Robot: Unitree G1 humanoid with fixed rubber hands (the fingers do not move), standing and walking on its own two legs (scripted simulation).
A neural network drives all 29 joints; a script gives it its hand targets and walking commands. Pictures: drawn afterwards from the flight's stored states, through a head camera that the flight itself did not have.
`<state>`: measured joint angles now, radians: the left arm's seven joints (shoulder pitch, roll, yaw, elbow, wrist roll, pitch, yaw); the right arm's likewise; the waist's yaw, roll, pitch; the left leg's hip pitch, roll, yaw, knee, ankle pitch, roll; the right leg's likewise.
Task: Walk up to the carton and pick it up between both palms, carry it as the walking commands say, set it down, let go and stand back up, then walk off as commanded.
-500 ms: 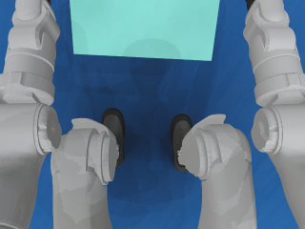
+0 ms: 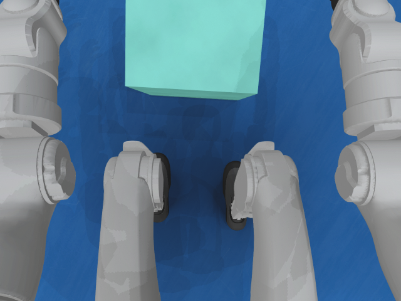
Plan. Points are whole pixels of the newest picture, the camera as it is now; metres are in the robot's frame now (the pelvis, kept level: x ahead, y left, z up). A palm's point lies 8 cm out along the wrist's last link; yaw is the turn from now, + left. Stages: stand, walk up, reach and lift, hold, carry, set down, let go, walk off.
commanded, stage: set down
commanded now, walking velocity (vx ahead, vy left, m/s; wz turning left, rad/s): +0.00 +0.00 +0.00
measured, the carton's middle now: (195, 47) +0.54 +0.02 -0.31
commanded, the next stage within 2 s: let go in 0.76 s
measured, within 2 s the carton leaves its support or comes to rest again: neither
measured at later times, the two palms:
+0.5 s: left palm out of the picture +0.56 +0.24 +0.06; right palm out of the picture +0.56 -0.21 +0.05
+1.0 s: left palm out of the picture +0.51 +0.23 +0.13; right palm out of the picture +0.52 -0.23 +0.12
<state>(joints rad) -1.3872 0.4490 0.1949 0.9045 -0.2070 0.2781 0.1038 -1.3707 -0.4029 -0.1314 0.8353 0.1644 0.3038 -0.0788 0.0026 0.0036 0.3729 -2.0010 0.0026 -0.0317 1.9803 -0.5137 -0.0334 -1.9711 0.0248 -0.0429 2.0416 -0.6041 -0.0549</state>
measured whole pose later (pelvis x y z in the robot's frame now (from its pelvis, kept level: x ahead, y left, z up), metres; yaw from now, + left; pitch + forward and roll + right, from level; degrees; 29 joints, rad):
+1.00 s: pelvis +0.07 -0.01 +0.22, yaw +2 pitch +42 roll +1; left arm -0.84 0.26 0.26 0.79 -0.01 0.18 -0.04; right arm -0.80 -0.35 -0.19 0.75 0.09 0.20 0.03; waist 0.00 0.00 -0.13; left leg -1.49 -0.01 -0.05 1.07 -0.32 -0.03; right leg -1.46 0.01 -0.04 1.13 -0.41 -0.04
